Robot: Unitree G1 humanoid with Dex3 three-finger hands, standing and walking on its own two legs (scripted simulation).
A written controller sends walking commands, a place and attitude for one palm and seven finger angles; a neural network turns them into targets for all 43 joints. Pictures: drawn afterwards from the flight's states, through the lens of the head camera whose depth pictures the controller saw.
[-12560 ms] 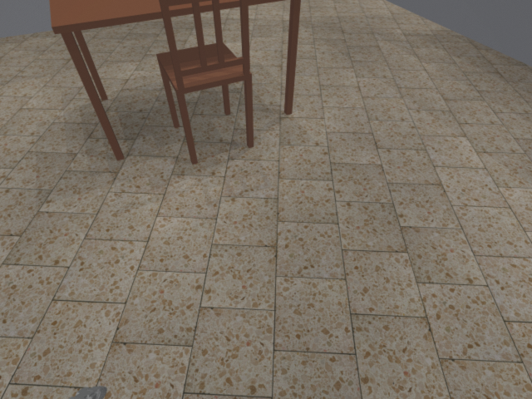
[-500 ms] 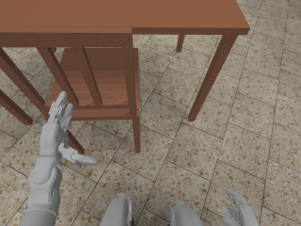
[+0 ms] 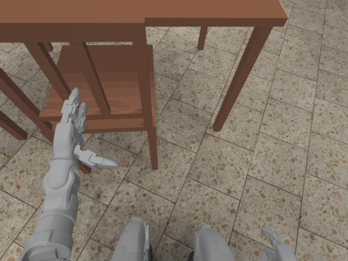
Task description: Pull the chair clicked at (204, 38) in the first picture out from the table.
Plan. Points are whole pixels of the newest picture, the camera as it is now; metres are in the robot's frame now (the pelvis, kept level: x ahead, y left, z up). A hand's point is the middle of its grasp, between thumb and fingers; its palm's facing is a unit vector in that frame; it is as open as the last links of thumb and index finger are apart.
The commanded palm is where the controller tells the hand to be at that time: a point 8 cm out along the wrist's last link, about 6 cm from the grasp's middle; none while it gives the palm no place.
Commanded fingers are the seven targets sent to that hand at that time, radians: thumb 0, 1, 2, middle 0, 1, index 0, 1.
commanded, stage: aim the fingers beside a spindle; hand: left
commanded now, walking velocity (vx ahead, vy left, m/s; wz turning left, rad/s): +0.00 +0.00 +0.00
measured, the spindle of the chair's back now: (59, 83) +0.52 +0.30 +0.03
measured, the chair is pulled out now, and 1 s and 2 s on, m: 0.00 0.00 0.00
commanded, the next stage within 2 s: push the fingers through the gap in 0.60 s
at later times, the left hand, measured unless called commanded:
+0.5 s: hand (100, 138) +0.37 +0.17 +0.02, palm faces +0.05 -1.00 -0.03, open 17.0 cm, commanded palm +0.35 +0.23 +0.02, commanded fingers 0.00 -0.50 0.30 -0.06 -0.08 -0.06 -0.08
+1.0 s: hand (100, 126) +0.41 +0.18 +0.02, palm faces +0.06 -1.00 -0.04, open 17.0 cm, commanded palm +0.38 +0.23 +0.03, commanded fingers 0.00 -0.50 0.30 -0.06 -0.08 -0.06 -0.08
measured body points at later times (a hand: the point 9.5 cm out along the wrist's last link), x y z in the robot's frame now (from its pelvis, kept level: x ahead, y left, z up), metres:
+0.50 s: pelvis +0.00 +0.00 +0.00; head +0.11 +0.01 +0.44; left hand +0.37 +0.23 +0.03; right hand +0.13 -0.26 -0.11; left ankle +0.05 +0.10 -0.62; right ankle +0.01 -0.12 -0.62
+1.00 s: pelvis +0.00 -0.01 +0.00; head +0.12 +0.01 +0.43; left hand +0.40 +0.23 +0.03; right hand +0.11 -0.26 -0.12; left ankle +0.05 +0.10 -0.62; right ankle +0.01 -0.12 -0.62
